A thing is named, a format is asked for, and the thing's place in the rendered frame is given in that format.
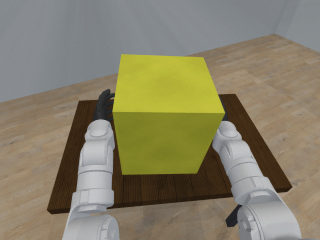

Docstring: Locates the table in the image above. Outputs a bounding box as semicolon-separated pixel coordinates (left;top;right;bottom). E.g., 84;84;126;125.
47;93;293;227

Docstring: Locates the carton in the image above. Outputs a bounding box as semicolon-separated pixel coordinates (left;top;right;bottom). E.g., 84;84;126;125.
112;54;225;175

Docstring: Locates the robot left upper arm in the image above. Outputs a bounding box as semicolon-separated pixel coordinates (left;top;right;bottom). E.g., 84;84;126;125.
63;214;120;240

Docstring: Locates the robot right upper arm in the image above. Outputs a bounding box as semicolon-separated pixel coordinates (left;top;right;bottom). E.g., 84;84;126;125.
237;200;320;240

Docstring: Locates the right robot hand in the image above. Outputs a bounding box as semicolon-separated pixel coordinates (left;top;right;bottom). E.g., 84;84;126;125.
219;96;229;122

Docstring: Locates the right robot forearm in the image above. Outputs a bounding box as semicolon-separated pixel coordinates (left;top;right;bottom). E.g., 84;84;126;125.
212;121;302;237

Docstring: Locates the left robot hand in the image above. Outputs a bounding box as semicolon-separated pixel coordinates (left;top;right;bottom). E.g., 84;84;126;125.
93;89;115;122

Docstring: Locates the left robot forearm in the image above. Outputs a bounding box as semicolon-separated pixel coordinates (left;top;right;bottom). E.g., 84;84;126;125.
62;119;115;240

